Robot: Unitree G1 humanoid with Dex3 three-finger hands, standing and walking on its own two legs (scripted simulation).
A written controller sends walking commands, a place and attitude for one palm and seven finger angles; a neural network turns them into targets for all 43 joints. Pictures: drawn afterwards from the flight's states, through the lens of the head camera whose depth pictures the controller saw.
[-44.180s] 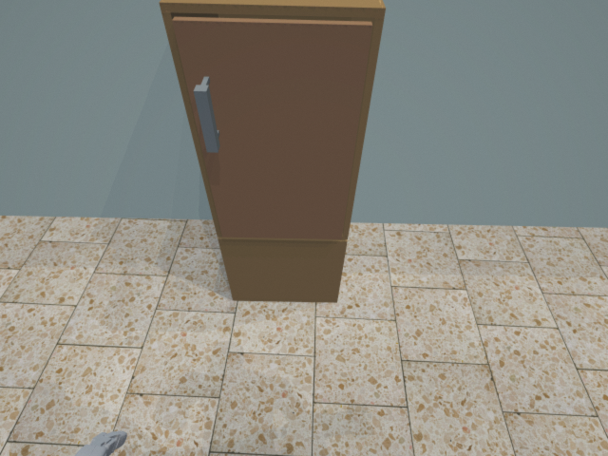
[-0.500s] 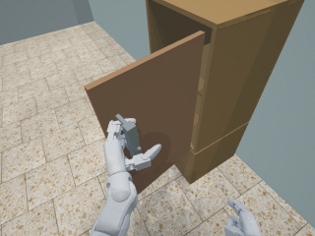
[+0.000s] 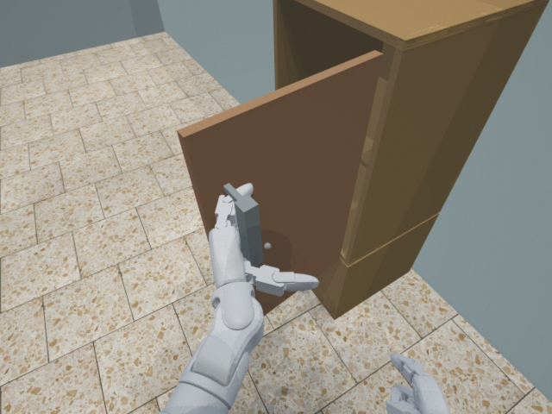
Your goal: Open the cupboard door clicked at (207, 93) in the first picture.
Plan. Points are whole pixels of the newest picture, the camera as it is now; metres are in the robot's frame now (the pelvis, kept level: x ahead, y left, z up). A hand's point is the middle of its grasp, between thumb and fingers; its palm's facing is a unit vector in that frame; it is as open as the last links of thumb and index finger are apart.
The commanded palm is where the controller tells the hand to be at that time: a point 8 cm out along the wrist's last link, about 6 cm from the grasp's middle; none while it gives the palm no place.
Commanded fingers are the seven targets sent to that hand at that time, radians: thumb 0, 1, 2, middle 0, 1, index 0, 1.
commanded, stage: slide the hand sideways off the handle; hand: left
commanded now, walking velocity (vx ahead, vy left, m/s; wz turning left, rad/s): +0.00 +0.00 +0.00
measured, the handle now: (242, 226) +0.37 +0.08 +0.08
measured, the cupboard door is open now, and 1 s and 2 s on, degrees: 96 99 99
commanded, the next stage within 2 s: draw the hand back to the body in 1.22 s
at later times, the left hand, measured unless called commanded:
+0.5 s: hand (261, 276) +0.28 +0.04 +0.09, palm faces -0.15 -0.99 -0.01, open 16.4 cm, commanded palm +0.25 +0.10 +0.08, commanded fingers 0.00 -0.50 0.30 -0.15 -0.30 -0.15 -0.30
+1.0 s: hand (216, 309) +0.23 +0.10 +0.08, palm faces -0.07 -1.00 -0.05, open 16.3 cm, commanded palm +0.20 +0.16 +0.08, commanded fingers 0.00 -0.50 0.30 -0.15 -0.30 -0.15 -0.30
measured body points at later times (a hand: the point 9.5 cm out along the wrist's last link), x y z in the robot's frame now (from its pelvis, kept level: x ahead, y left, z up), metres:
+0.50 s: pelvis +0.01 +0.01 +0.00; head +0.01 -0.01 +0.45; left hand +0.28 +0.10 +0.09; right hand +0.18 -0.20 -0.09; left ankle +0.01 +0.11 -0.72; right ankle +0.04 -0.10 -0.72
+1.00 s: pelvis +0.03 -0.02 -0.01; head +0.05 -0.04 +0.44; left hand +0.23 +0.15 +0.08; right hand +0.23 -0.23 -0.08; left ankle +0.01 +0.11 -0.72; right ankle +0.04 -0.10 -0.72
